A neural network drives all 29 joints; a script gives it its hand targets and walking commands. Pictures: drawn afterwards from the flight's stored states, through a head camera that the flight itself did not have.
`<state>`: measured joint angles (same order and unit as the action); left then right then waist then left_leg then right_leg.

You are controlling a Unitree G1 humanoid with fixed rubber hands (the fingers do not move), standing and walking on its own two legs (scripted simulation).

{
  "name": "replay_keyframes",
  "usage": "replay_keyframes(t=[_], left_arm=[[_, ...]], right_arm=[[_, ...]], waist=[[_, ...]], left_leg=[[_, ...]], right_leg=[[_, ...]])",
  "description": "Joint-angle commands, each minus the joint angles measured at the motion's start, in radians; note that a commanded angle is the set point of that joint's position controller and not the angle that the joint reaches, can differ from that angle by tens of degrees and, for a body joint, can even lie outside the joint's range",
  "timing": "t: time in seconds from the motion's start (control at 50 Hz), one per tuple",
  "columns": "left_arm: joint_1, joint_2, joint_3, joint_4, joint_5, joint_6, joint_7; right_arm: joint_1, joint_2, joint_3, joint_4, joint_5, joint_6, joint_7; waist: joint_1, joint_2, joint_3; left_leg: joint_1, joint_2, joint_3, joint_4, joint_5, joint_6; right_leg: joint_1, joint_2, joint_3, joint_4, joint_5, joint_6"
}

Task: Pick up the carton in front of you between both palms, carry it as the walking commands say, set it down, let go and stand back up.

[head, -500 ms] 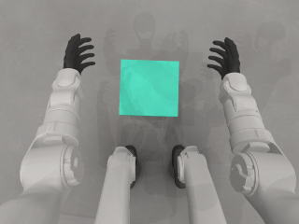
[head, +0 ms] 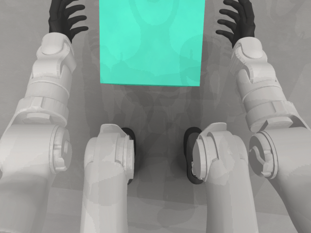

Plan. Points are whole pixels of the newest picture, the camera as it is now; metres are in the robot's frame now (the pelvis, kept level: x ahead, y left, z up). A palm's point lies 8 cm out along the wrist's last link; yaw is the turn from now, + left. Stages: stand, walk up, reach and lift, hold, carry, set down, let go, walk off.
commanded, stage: reach and lift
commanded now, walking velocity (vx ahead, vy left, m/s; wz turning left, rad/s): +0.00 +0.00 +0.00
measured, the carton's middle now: (151, 47) +0.51 +0.03 -0.28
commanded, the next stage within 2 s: none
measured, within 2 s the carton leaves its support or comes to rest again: leaves its support in 0.92 s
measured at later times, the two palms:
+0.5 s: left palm (76, 37) +0.51 +0.21 -0.21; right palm (230, 38) +0.51 -0.15 -0.20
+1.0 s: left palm (88, 32) +0.52 +0.18 -0.19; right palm (223, 31) +0.52 -0.13 -0.19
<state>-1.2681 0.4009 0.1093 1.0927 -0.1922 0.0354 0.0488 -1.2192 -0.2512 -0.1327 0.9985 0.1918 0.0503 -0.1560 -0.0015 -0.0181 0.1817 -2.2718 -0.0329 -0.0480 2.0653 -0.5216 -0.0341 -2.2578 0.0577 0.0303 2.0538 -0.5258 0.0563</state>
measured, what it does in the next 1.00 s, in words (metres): stands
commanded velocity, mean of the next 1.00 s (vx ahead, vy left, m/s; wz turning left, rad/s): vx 0.00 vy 0.00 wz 0.00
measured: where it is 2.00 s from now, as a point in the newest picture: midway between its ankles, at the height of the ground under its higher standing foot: (160, 165)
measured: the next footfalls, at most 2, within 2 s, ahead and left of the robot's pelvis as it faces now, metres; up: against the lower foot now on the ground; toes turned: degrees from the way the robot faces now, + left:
none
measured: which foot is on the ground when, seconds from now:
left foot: down 0.00-1.00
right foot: down 0.00-1.00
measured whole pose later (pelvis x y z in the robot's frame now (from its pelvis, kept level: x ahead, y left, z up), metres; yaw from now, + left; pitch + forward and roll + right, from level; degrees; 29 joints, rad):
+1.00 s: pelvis +0.00 +0.00 -0.04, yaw +0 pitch +38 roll -1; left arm -1.35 0.29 0.02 1.15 -0.20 0.07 0.14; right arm -1.30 -0.19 -0.17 1.06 0.19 0.06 -0.21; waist 0.01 -0.05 0.23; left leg -2.31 -0.04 -0.04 2.20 -0.55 -0.03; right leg -2.30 0.10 0.05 2.19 -0.56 0.08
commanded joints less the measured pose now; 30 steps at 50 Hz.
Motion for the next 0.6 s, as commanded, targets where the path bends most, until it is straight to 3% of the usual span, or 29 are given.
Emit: replay_keyframes(t=[0.0,0.1,0.16,0.24,0.42,0.58], left_arm=[[-0.273,0.133,-0.015,-0.023,-0.02,-0.033,0.007],[-0.328,0.158,-0.054,-0.026,-0.055,-0.064,0.022],[-0.321,0.159,-0.058,-0.06,-0.062,-0.077,0.032],[-0.282,0.129,-0.059,-0.085,-0.048,-0.079,0.037],[-0.254,0.068,-0.066,-0.025,-0.041,-0.073,0.036],[-0.322,-0.041,-0.131,-0.028,-0.049,-0.083,0.038]], right_arm=[[-0.256,-0.117,0.003,-0.022,0.017,-0.036,0.0],[-0.305,-0.145,0.037,-0.021,0.062,-0.066,-0.006],[-0.283,-0.088,0.093,-0.024,0.114,-0.073,-0.001],[-0.251,-0.073,0.101,-0.031,0.121,-0.076,0.006],[-0.225,-0.079,0.049,0.027,0.067,-0.084,0.002],[-0.304,0.041,0.107,0.027,0.082,-0.102,-0.001]], waist=[[0.008,0.038,-1.024],[0.017,0.042,-1.118],[0.045,0.033,-1.133],[0.054,0.061,-1.142],[0.018,0.056,-0.994],[0.03,0.05,-1.005]], left_leg=[[0.538,0.034,0.059,-0.142,0.134,0.0],[0.594,0.038,0.06,-0.082,0.226,-0.002],[0.599,0.03,0.061,-0.072,0.271,0.007],[0.652,0.028,0.065,-0.058,0.337,0.0],[0.573,0.022,0.046,-0.076,0.252,0.005],[0.567,0.008,0.047,-0.101,0.23,0.009]], right_leg=[[0.535,-0.022,-0.072,-0.117,0.137,0.005],[0.579,-0.024,-0.075,-0.055,0.223,0.003],[0.582,-0.015,-0.076,-0.032,0.265,0.001],[0.552,0.004,-0.081,-0.021,0.298,0.001],[0.438,-0.003,-0.077,-0.041,0.214,0.001],[0.474,0.013,-0.074,-0.057,0.207,-0.004]])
